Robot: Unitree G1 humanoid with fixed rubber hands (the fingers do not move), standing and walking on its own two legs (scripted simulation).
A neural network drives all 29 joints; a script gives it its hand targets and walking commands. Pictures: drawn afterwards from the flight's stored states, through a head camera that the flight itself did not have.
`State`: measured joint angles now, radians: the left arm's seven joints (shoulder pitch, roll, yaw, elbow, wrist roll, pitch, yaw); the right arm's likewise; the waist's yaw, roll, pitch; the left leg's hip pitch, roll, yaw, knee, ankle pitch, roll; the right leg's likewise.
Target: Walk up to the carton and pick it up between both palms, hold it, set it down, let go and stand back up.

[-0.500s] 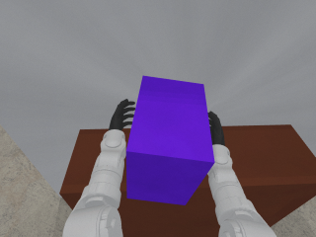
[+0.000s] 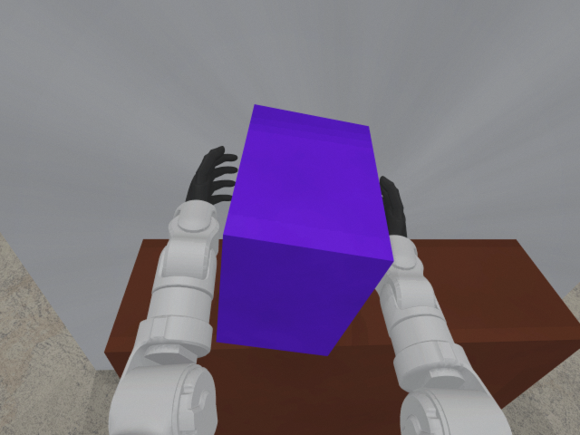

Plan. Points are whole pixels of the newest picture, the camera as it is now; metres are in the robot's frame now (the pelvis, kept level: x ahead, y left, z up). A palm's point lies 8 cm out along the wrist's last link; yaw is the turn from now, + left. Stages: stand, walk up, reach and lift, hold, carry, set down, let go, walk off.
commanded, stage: reach and lift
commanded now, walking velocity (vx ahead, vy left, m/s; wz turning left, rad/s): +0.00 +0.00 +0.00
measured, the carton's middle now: (292, 234) +0.40 -0.02 +0.10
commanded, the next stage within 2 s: hold in 1.72 s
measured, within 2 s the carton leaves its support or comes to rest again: neither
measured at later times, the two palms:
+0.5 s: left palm (192, 180) +0.39 +0.11 +0.21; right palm (393, 215) +0.36 -0.15 +0.17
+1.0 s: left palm (182, 165) +0.37 +0.12 +0.24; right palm (397, 198) +0.35 -0.15 +0.20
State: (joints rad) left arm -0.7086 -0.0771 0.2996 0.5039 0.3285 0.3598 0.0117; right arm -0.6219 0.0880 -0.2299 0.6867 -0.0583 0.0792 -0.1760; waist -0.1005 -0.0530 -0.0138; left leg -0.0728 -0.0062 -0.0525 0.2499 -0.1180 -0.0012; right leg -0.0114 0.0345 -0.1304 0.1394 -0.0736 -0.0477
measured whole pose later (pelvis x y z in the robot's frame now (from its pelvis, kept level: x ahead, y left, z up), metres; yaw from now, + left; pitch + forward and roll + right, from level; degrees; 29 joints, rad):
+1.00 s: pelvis -0.01 +0.01 +0.00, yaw -1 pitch -8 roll -1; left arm -0.79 -0.09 0.28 0.04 0.39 0.85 -0.04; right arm -0.69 0.00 -0.08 0.35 0.20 0.44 -0.26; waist -0.12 -0.07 0.07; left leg 0.01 -0.01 -0.04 0.26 -0.13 0.01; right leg 0.06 0.03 -0.12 0.15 -0.08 -0.04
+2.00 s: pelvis +0.00 +0.00 +0.00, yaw -1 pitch -7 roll -1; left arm -0.82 -0.07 0.30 -0.05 0.38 0.97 -0.08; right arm -0.77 -0.04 -0.05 0.29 0.31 0.57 -0.33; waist -0.10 -0.07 0.03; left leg 0.01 0.00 -0.04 0.25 -0.13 0.00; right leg 0.06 0.03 -0.11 0.15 -0.09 -0.04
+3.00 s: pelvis +0.00 +0.00 +0.00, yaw -1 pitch -7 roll -1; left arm -0.84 -0.04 0.32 -0.03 0.37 1.01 -0.10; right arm -0.82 -0.05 -0.03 0.32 0.35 0.63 -0.37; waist -0.07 -0.06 -0.02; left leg -0.02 0.00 -0.04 0.26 -0.13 -0.01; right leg 0.04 0.04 -0.12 0.16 -0.09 -0.05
